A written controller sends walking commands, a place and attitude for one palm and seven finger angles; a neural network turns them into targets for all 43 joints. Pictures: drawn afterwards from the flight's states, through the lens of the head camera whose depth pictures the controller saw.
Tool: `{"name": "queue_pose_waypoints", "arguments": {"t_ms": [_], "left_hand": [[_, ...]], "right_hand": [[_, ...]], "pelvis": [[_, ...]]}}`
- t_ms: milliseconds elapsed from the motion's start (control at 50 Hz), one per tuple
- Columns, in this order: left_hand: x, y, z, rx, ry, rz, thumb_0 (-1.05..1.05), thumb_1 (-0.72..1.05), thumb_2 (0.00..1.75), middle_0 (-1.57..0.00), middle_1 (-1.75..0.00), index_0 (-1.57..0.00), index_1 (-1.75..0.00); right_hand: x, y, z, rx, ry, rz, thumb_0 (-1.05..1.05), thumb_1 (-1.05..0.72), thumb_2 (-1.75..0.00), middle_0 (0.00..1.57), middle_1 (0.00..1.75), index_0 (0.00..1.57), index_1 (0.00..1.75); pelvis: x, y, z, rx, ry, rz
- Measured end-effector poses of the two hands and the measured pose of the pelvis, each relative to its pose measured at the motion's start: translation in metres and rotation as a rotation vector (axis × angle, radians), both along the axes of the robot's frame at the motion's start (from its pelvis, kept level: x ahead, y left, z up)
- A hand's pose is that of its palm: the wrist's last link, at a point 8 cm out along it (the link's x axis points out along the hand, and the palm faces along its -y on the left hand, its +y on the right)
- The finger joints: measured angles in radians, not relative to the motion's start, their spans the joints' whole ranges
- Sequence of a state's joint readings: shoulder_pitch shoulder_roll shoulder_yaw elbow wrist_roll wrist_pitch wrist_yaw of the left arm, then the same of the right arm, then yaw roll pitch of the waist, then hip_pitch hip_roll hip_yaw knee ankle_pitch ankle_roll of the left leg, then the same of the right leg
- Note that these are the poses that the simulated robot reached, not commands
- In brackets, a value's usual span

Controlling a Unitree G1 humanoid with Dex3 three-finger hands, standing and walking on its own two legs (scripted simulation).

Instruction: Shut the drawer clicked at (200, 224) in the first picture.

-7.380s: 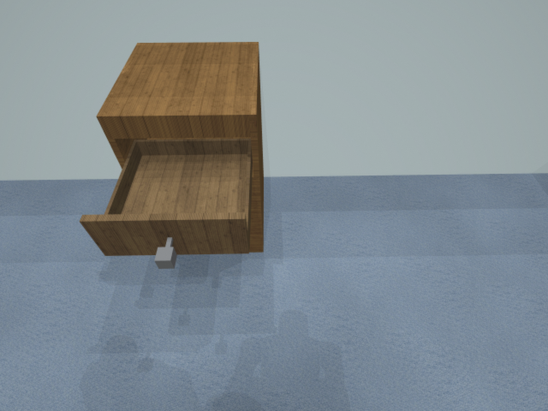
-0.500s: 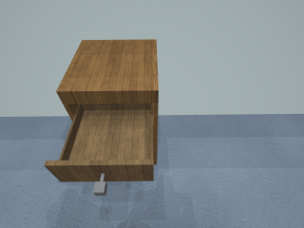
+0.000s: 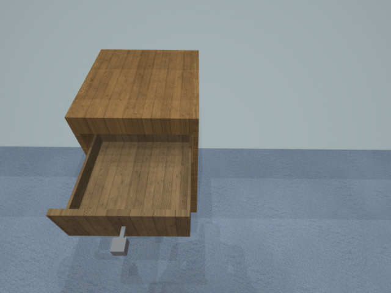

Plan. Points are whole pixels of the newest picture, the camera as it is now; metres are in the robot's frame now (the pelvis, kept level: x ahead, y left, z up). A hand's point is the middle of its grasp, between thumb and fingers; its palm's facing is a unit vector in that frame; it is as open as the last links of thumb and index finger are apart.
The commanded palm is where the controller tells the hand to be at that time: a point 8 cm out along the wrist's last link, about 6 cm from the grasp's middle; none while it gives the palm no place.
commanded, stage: look again from close up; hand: left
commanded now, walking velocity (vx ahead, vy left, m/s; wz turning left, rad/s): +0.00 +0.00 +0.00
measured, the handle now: (121, 239) +0.29 +0.23 -0.22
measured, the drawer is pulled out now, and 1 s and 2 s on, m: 0.30 0.30 0.30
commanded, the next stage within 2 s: raise the hand and make a fist in 0.26 s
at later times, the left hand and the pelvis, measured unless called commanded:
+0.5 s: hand out of the picture +0.11 +0.19 -0.08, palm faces +0.25 -0.94 -0.25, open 7.1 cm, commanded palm +0.08 +0.21 -0.08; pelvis +0.00 -0.01 +0.00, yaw +1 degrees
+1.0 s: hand out of the picture +0.12 +0.16 -0.07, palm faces +0.06 -1.00 -0.08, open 4.8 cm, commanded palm +0.09 +0.21 -0.09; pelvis -0.07 -0.01 -0.14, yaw +1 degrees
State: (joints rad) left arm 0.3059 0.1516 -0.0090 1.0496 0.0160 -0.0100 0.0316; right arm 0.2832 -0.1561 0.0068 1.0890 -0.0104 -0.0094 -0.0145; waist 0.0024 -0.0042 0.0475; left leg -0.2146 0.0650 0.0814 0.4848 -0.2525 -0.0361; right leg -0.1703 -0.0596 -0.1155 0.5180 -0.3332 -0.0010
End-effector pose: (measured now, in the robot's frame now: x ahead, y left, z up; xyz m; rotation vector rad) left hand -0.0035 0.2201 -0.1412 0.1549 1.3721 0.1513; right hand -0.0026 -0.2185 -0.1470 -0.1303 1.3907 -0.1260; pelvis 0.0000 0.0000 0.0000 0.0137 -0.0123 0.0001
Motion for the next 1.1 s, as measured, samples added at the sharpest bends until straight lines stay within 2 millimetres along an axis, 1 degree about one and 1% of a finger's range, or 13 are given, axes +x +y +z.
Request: {"name": "queue_pose_waypoints", "arguments": {"t_ms": [380,420,500,540,600,660,720,800,840,880,940,1000,1100], "left_hand": [[-0.002,-0.022,0.001,-0.003,0.012,0.012,0.01,0.92,0.9,-0.2,-0.3,-0.2,-0.3],[0.017,-0.011,0.018,0.035,-0.109,0.068,0.04,0.95,0.9,-0.2,-0.3,-0.21,-0.3],[0.088,0.008,0.085,0.136,-0.592,0.092,0.05,0.97,0.9,-0.23,-0.33,-0.23,-0.33],[0.124,0.005,0.113,0.126,-0.812,0.051,0.04,0.96,0.9,-0.25,-0.35,-0.25,-0.35],[0.16,-0.013,0.131,0.03,-1.091,-0.018,0.03,0.95,0.9,-0.28,-0.39,-0.29,-0.4],[0.163,-0.038,0.125,-0.122,-1.284,-0.071,0.02,0.94,0.9,-0.33,-0.45,-0.33,-0.45],[0.138,-0.051,0.099,-0.195,-1.345,-0.109,0.01,0.92,0.9,-0.39,-0.51,-0.39,-0.51],[0.093,-0.039,0.055,-0.141,-1.247,-0.064,0.01,0.91,0.9,-0.47,-0.59,-0.48,-0.59],[0.076,-0.025,0.045,-0.075,-1.225,-0.045,0.01,0.91,0.9,-0.51,-0.63,-0.52,-0.64],[0.068,-0.011,0.048,-0.008,-1.264,-0.045,0.02,0.9,0.9,-0.55,-0.68,-0.56,-0.68],[0.075,0.001,0.065,0.032,-1.4,-0.092,0.02,0.9,0.9,-0.61,-0.74,-0.61,-0.74],[0.096,-0.004,0.074,-0.039,-1.488,-0.173,0.02,0.91,0.9,-0.67,-0.81,-0.67,-0.81],[0.123,-0.025,0.049,-0.241,-1.296,-0.235,0.02,0.91,0.9,-0.76,-0.91,-0.77,-0.92]], "right_hand": [[0.008,-0.019,0.0,-0.004,0.016,0.003,0.01,-0.92,-0.89,0.19,0.3,0.2,0.3],[0.016,-0.024,0.003,-0.031,-0.077,0.004,0.02,-0.92,-0.89,0.2,0.3,0.2,0.3],[0.054,-0.037,0.009,-0.072,-0.343,-0.007,0.02,-0.92,-0.89,0.2,0.3,0.2,0.3],[0.077,-0.043,0.012,-0.088,-0.471,-0.002,0.02,-0.92,-0.89,0.2,0.3,0.2,0.3],[0.111,-0.051,0.022,-0.108,-0.644,0.016,0.02,-0.91,-0.89,0.2,0.3,0.2,0.3],[0.139,-0.055,0.034,-0.125,-0.767,0.054,0.02,-0.91,-0.89,0.2,0.3,0.2,0.3],[0.163,-0.057,0.037,-0.139,-0.849,0.105,0.01,-0.9,-0.89,0.2,0.3,0.2,0.3],[0.188,-0.048,0.025,-0.14,-0.901,0.161,0.01,-0.9,-0.89,0.19,0.3,0.2,0.3],[0.196,-0.039,0.014,-0.127,-0.92,0.187,0.01,-0.9,-0.9,0.19,0.3,0.2,0.3],[0.199,-0.027,0.0,-0.105,-0.927,0.208,0.01,-0.9,-0.9,0.19,0.3,0.2,0.3],[0.192,-0.007,-0.026,-0.062,-0.914,0.223,0.01,-0.9,-0.9,0.19,0.3,0.2,0.3],[0.171,0.009,-0.051,-0.015,-0.866,0.205,0.01,-0.9,-0.89,0.2,0.3,0.2,0.3],[0.123,0.016,-0.074,0.009,-0.729,0.097,0.02,-0.9,-0.89,0.2,0.3,0.21,0.3]], "pelvis": [[0.005,-0.018,0.002,-0.004,-0.004,0.003],[0.003,-0.017,0.0,-0.007,-0.005,-0.011],[-0.002,-0.013,-0.003,0.001,0.012,0.013],[-0.009,-0.011,-0.008,0.002,0.042,0.025],[-0.02,-0.011,-0.022,0.011,0.114,0.014],[-0.029,-0.015,-0.04,0.021,0.172,-0.004],[-0.037,-0.018,-0.062,0.02,0.215,-0.004],[-0.048,-0.019,-0.09,0.009,0.246,0.011],[-0.053,-0.019,-0.104,-0.001,0.26,0.018],[-0.059,-0.018,-0.116,-0.015,0.276,0.023],[-0.067,-0.016,-0.13,-0.037,0.293,0.028],[-0.074,-0.013,-0.139,-0.052,0.302,0.027],[-0.079,-0.004,-0.137,-0.051,0.31,0.018]]}}
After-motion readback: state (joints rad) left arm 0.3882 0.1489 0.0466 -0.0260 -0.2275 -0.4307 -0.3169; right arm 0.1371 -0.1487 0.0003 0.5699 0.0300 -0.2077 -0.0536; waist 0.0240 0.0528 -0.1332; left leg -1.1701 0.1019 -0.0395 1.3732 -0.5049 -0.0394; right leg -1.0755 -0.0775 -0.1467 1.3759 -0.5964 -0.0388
